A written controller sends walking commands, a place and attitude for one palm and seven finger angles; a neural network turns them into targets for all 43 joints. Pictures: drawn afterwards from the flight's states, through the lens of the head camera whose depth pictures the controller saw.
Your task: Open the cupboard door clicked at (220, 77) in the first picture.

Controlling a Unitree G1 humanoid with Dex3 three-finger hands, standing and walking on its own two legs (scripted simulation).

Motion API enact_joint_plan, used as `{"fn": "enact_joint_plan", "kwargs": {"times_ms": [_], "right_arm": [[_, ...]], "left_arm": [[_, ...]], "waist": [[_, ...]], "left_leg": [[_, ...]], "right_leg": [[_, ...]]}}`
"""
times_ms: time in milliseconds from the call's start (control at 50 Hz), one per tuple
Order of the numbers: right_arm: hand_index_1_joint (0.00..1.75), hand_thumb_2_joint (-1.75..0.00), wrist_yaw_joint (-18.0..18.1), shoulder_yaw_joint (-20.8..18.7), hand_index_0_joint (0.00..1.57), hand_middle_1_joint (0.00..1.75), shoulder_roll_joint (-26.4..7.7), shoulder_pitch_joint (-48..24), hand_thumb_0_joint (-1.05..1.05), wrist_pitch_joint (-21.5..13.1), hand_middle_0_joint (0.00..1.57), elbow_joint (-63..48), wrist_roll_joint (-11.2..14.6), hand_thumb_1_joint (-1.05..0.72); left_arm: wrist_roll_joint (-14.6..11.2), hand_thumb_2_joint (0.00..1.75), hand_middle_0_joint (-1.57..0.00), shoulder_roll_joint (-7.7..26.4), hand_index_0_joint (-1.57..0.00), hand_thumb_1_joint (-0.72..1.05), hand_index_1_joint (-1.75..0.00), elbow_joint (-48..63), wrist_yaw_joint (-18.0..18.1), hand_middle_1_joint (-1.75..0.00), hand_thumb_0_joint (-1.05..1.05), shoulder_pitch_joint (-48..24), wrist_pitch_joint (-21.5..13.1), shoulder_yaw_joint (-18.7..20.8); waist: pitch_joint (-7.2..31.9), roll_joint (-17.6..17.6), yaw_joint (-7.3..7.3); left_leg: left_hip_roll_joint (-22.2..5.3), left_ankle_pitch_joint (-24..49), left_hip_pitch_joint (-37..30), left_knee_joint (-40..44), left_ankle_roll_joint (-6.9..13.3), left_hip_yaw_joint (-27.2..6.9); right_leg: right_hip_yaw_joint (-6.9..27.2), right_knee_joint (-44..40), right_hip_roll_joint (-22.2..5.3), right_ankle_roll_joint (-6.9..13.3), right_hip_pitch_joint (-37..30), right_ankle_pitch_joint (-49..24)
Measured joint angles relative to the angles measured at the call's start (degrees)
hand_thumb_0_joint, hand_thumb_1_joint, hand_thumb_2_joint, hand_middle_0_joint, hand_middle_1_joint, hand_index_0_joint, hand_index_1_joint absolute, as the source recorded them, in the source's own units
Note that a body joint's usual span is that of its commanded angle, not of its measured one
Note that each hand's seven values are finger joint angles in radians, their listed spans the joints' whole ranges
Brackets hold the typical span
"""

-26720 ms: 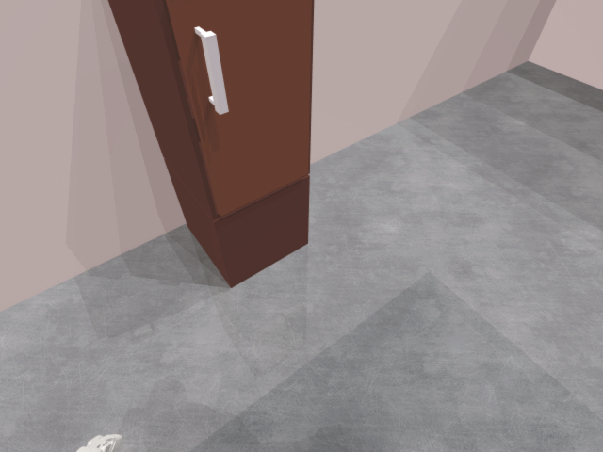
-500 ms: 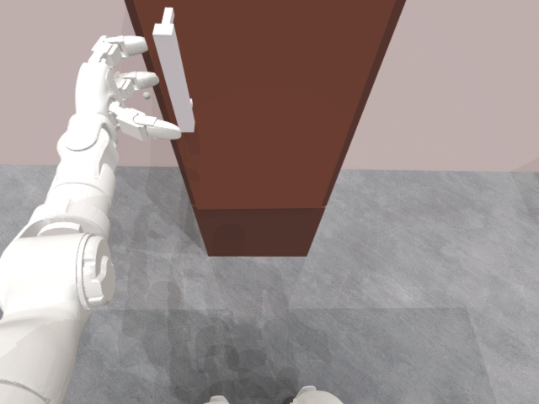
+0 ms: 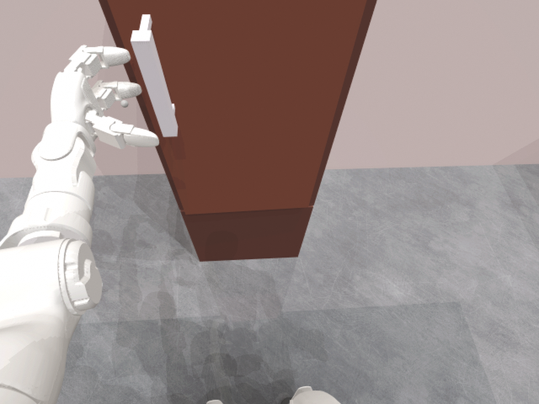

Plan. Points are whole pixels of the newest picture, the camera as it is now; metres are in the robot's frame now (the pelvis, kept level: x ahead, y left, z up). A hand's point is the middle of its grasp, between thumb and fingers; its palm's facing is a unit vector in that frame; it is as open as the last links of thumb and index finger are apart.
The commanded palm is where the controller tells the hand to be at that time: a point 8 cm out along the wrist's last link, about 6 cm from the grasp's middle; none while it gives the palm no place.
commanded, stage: move the hooked fingers beside the handle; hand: left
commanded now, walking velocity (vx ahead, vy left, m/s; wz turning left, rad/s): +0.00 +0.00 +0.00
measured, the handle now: (159, 81) +0.56 +0.11 +0.13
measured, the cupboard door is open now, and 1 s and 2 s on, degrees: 2 2 1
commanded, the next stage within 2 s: slide the fingers in behind the handle in 0.72 s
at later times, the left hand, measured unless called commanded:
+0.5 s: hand (118, 103) +0.52 +0.17 +0.13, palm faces -0.04 -1.00 -0.01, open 14.0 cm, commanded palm +0.50 +0.21 +0.13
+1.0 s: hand (117, 106) +0.52 +0.17 +0.13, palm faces -0.05 -1.00 +0.01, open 14.0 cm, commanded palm +0.50 +0.21 +0.13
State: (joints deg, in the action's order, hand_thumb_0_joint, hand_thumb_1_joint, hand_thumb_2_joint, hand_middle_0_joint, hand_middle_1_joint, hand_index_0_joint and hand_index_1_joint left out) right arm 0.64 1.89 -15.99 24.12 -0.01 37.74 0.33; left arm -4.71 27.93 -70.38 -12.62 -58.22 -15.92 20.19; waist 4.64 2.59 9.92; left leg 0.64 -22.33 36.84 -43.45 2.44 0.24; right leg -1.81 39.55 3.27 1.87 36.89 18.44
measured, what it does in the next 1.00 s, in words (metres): stands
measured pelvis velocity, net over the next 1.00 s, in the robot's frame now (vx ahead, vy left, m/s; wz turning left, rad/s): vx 0.01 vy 0.01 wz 0.00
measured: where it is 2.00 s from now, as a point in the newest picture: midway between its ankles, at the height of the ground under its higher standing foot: outside the picture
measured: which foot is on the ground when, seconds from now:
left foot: down 0.00-1.00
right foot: down 0.00-1.00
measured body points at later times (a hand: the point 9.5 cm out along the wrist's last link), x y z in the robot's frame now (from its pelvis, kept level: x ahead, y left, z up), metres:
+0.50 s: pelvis +0.00 +0.00 +0.00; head +0.10 +0.01 +0.44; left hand +0.52 +0.22 +0.14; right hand -0.03 -0.27 -0.11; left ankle -0.02 +0.09 -0.71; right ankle +0.00 -0.10 -0.71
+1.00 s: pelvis +0.01 +0.01 +0.00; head +0.10 +0.01 +0.44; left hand +0.51 +0.22 +0.13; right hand +0.00 -0.26 -0.11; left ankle -0.02 +0.09 -0.71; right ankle +0.00 -0.10 -0.71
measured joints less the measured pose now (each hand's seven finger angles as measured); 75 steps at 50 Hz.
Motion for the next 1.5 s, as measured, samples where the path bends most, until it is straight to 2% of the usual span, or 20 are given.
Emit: {"fn": "enact_joint_plan", "kwargs": {"times_ms": [340, 560, 780, 880, 960, 1140, 1280, 1360, 1500], "right_arm": [[0.3, -0.9, 0.51, 0.02, 0.2, 0.3, -0.79, 1.5, 0.0, -0.14, 0.21, 0.19, 0.04, -0.91], [0.3, -0.9, 0.43, 0.02, 0.2, 0.3, -0.56, 1.68, 0.0, 0.0, 0.21, 0.32, -0.07, -0.91], [0.3, -0.9, 0.05, 0.14, 0.2, 0.3, -0.11, 1.12, 0.0, 0.39, 0.21, -0.42, -0.25, -0.91], [0.3, -0.9, 0.05, -0.03, 0.2, 0.3, -0.04, 1.14, 0.0, 0.78, 0.21, -0.7, -0.06, -0.91], [0.3, -0.9, -0.02, -0.21, 0.2, 0.3, 0.03, 1.05, 0.0, 0.73, 0.21, -0.01, 0.02, -0.91], [0.3, -0.9, -0.34, -0.34, 0.2, 0.3, -0.03, -0.25, 0.0, -0.29, 0.21, 0.61, -0.39, -0.91], [0.3, -0.9, -0.73, -0.44, 0.2, 0.3, 0.25, 0.15, 0.0, -0.89, 0.21, 0.27, -0.67, -0.91], [0.3, -0.9, -0.92, -0.3, 0.2, 0.3, 0.44, 0.64, 0.0, -0.74, 0.21, 1.11, -0.6, -0.91], [0.3, -0.9, -1.06, -0.54, 0.2, 0.3, 0.47, 1.43, 0.0, -1.18, 0.21, 1.2, -0.84, -0.91]], "left_arm": [[-0.03, 0.3, -0.3, 2.64, -0.3, -0.5, -1.2, -0.9, -1.5, -1.2, -0.01, -1.04, 0.34, 1.02], [-0.43, 0.3, -0.3, 2.09, -0.3, -0.5, -1.2, -0.76, -1.54, -1.2, -0.01, -0.83, 0.69, 0.25], [-0.2, 0.3, -0.3, 1.61, -0.3, -0.5, -1.2, 0.15, -1.54, -1.2, -0.01, 0.21, 0.63, 1.65], [-0.81, 0.3, -0.3, 1.36, -0.3, -0.5, -1.2, 1.62, -1.98, -1.2, -0.01, 1.75, 0.78, 1.14], [-1.74, 0.3, -0.3, -0.13, -0.3, -0.5, -1.2, 2.65, -1.97, -1.2, -0.01, 2.15, 0.67, -0.33], [-1.07, 0.3, -0.3, -2.92, -0.3, -0.5, -1.2, 1.37, 0.75, -1.2, -0.01, 0.07, 0.81, -2.09], [-0.08, 0.3, -0.3, -3.21, -0.31, -0.5, -1.22, 1.16, 2.91, -1.2, -0.01, -0.59, 0.02, -2.26], [-0.64, 0.3, -0.3, -4.05, -0.31, -0.5, -1.21, 0.69, 2.95, -1.2, -0.01, -0.99, 0.01, -3.05], [-0.06, 0.3, -0.3, -4.67, -0.3, -0.5, -1.21, 0.6, 4.93, -1.2, -0.01, -0.98, -0.09, -2.82]], "waist": [[-0.32, -0.32, 0.94], [-0.08, -0.06, 0.7], [0.48, -0.08, 0.48], [0.46, 0.02, 0.0], [0.58, -0.05, -0.67], [0.51, -0.12, -0.46], [0.29, 0.1, -0.2], [0.3, 0.16, -0.43], [0.24, 0.36, 0.1]], "left_leg": [[-0.34, 0.28, 1.34, -0.45, -0.11, -0.1], [-0.18, 0.0, 1.1, -0.4, 0.07, -0.2], [-0.25, -0.48, 0.68, -0.28, 0.26, 0.33], [-0.23, -0.59, 0.15, -0.15, 0.29, 0.27], [-0.03, -0.58, -0.23, -0.1, 0.31, -0.11], [0.36, -0.58, 0.23, -0.75, 0.37, -0.52], [0.4, -0.49, 1.03, -1.15, 0.3, -0.27], [0.36, -0.45, 0.9, -1.11, 0.24, -0.27], [0.2, -0.26, 0.96, -0.99, 0.04, -0.19]], "right_leg": [[-0.11, -0.11, 0.33, 0.12, 1.12, -0.6], [-0.16, -0.33, 0.19, -0.09, 0.73, -0.36], [0.4, -0.3, 0.29, -0.27, 0.57, -0.01], [0.37, -0.54, 0.29, -0.33, -0.05, 0.07], [0.02, -0.69, 0.1, -0.37, -0.62, 0.19], [-0.43, 0.08, -0.3, -0.43, -0.26, 0.46], [-0.23, 0.88, -0.36, -0.39, 0.77, 0.51], [-0.22, 0.93, -0.31, -0.31, 0.7, 0.5], [-0.14, 0.98, -0.16, -0.08, 0.9, 0.32]]}}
